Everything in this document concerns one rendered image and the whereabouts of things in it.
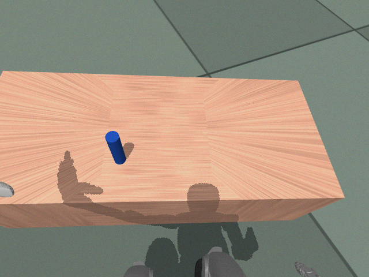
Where can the right robot hand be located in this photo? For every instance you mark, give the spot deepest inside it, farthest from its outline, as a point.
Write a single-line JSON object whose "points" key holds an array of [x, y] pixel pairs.
{"points": [[305, 271]]}

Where can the can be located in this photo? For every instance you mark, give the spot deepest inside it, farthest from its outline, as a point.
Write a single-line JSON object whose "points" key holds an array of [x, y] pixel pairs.
{"points": [[115, 146]]}

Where can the left robot hand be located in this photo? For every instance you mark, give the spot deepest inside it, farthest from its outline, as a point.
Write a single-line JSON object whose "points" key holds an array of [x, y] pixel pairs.
{"points": [[6, 190]]}

